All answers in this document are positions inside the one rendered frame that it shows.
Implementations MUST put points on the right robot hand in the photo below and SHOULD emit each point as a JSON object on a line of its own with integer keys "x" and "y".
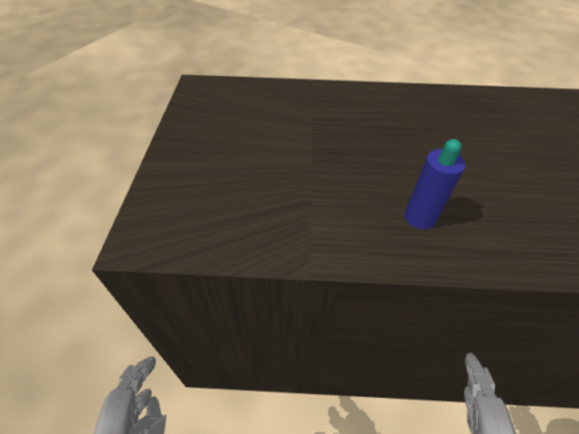
{"x": 487, "y": 414}

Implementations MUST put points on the bottle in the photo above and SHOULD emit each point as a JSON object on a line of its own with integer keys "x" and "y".
{"x": 440, "y": 173}

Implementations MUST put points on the left robot hand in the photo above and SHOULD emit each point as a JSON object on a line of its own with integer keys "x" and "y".
{"x": 121, "y": 408}

